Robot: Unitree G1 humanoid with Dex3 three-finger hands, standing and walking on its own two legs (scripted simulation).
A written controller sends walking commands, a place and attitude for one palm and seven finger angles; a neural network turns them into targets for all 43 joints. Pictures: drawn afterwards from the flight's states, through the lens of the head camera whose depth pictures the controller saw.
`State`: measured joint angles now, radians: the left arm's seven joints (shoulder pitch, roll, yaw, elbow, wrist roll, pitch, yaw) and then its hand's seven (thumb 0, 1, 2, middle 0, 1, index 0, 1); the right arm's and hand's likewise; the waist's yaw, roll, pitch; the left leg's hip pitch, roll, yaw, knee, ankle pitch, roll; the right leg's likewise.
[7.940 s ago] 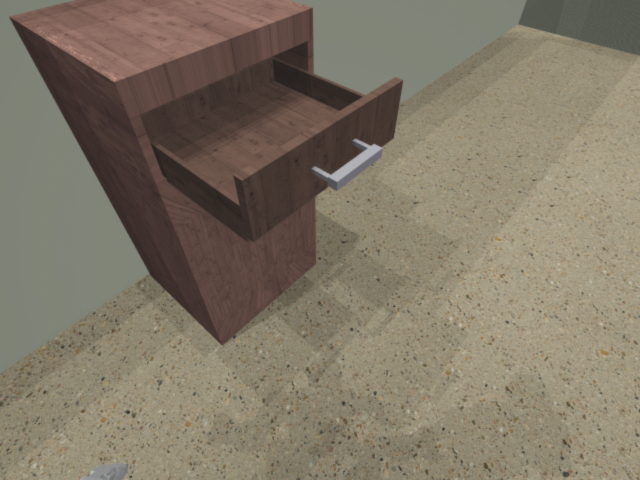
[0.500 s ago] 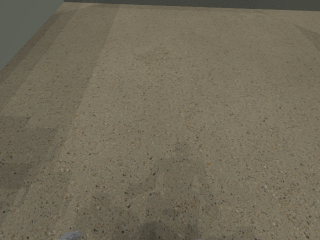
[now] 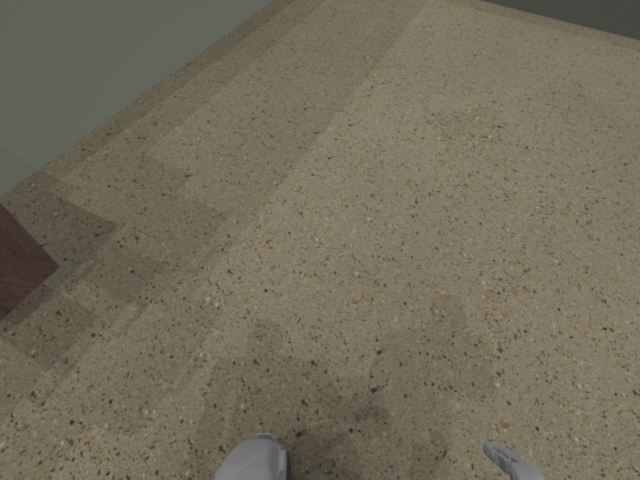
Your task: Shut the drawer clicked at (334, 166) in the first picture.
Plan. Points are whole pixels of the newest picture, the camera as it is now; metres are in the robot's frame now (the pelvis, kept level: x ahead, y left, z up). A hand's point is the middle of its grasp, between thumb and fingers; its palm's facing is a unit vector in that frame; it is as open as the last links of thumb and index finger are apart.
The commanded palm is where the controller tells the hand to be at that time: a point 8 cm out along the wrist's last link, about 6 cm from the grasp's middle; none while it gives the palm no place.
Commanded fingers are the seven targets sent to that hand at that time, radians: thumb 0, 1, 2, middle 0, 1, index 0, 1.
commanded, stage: walk to a spot facing it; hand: left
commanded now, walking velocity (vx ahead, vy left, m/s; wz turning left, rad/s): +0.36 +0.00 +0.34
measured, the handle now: out of the picture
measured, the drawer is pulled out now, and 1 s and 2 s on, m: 0.28 0.28 0.28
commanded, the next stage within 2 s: turn to face it in 0.52 s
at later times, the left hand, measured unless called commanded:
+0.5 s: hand (211, 335) +0.32 +0.22 -0.14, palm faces +0.09 -0.98 -0.15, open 7.4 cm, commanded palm none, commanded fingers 0.00 0.90 0.90 -0.20 -0.30 -0.20 -0.30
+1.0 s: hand (210, 321) +0.35 +0.23 -0.16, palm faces +0.38 -0.90 -0.23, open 7.3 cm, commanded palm none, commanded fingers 0.00 0.90 0.90 -0.20 -0.30 -0.20 -0.30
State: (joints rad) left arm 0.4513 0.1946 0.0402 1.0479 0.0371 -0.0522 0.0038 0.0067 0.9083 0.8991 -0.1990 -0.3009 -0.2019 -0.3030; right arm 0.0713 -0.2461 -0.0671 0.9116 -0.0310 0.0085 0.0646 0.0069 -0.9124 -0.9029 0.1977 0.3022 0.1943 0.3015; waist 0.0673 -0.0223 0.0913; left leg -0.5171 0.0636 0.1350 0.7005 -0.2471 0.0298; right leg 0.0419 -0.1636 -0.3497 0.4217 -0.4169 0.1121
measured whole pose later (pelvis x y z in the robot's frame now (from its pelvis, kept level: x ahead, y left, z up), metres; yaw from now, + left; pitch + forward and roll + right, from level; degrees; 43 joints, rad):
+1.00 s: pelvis +0.38 +0.03 +0.01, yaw +20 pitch +0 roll -1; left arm 0.24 0.21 0.06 0.99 0.03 -0.01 0.02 0.00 0.93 0.90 -0.20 -0.30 -0.20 -0.30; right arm 0.15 -0.21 -0.08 0.97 -0.02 0.03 0.02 0.00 -0.91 -0.90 0.20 0.30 0.20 0.30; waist 0.01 -0.01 0.07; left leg -0.49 0.09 0.10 0.81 -0.31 -0.04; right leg -0.19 -0.12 -0.32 0.52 -0.31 0.01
